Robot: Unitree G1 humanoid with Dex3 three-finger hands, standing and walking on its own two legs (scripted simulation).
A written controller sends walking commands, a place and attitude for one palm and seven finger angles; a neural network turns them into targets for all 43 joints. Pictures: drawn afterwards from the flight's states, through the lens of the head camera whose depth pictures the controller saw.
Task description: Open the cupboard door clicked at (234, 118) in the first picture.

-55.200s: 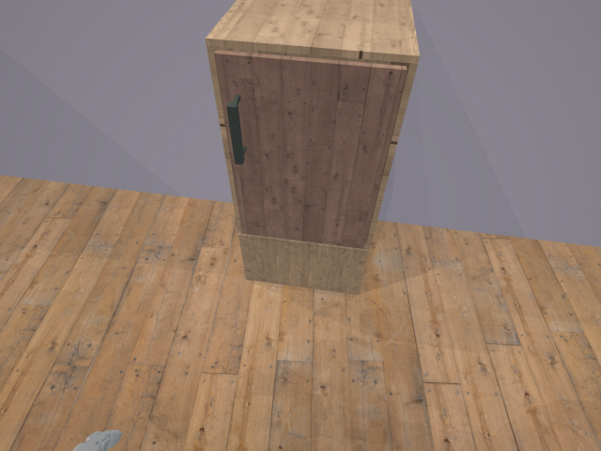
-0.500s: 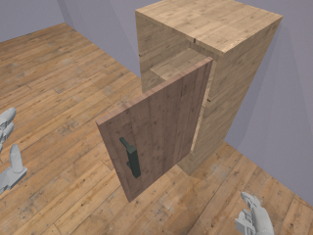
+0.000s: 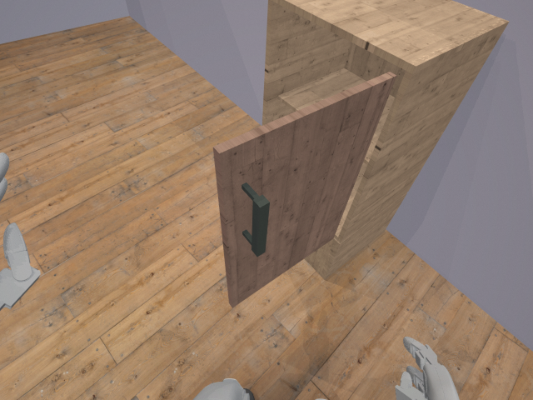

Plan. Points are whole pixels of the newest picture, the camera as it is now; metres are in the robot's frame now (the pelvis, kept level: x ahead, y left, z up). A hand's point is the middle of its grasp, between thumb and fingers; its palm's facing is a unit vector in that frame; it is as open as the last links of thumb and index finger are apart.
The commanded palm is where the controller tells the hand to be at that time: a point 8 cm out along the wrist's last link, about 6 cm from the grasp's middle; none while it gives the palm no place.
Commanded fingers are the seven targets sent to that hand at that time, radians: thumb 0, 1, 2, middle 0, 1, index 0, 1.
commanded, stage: step back with the hand held close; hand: left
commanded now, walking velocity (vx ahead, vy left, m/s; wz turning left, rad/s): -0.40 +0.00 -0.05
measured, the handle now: (253, 221) +0.42 +0.06 -0.02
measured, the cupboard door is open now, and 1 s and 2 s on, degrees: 88 88 88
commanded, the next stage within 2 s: stop stepping back and stand still in 0.26 s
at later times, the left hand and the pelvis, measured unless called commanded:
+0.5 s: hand (6, 345) +0.13 +0.24 +0.18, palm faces +0.24 -0.87 -0.43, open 7.4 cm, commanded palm +0.07 +0.29 +0.19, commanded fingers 0.00 0.90 0.90 -0.20 -0.30 -0.20 -0.30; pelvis -0.11 +0.02 -0.01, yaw -8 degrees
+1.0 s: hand out of the picture -0.01 +0.30 +0.19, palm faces +0.36 -0.83 -0.44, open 7.4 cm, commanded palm -0.07 +0.34 +0.19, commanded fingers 0.00 0.90 0.90 -0.20 -0.30 -0.20 -0.30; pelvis -0.24 +0.06 +0.01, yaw -5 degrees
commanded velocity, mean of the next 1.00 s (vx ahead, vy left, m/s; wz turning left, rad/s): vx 0.05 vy -0.04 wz -0.01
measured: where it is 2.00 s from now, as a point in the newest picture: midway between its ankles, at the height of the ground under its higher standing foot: outside the picture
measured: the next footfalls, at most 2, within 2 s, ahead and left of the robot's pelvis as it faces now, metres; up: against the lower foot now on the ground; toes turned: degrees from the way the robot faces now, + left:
right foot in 0.36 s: -0.21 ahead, -0.14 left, +0.00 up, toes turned -5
right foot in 0.64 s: -0.11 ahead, -0.08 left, +0.01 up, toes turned -14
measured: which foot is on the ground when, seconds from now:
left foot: down 0.00-0.62, up 0.64-0.82, down 0.84-1.00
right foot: down 0.00-0.02, up 0.04-0.34, down 0.36-0.46, up 0.48-0.62, down 0.64-0.84, up 0.86-1.00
